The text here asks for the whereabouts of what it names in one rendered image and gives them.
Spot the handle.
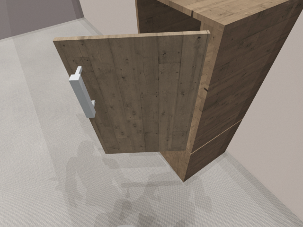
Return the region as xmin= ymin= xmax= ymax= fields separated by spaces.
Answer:
xmin=69 ymin=66 xmax=96 ymax=118

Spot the cupboard door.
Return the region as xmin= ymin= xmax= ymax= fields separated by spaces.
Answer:
xmin=53 ymin=30 xmax=210 ymax=154

